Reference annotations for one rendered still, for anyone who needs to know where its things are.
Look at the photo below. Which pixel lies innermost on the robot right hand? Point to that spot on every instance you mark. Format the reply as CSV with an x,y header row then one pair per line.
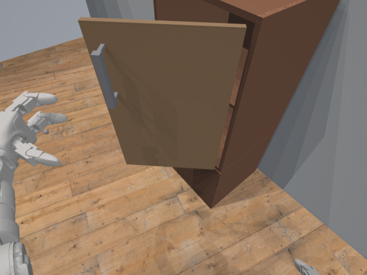
x,y
304,268

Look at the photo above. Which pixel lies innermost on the cupboard door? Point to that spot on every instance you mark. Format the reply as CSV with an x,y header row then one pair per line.
x,y
174,80

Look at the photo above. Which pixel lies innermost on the robot left upper arm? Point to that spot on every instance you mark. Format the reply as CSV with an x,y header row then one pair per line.
x,y
14,259

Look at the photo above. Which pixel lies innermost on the robot left hand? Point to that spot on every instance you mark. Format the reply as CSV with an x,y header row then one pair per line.
x,y
12,127

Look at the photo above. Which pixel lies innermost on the left robot forearm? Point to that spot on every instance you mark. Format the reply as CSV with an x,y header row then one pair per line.
x,y
9,229

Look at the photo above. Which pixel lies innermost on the handle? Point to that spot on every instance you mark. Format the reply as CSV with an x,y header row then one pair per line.
x,y
104,79

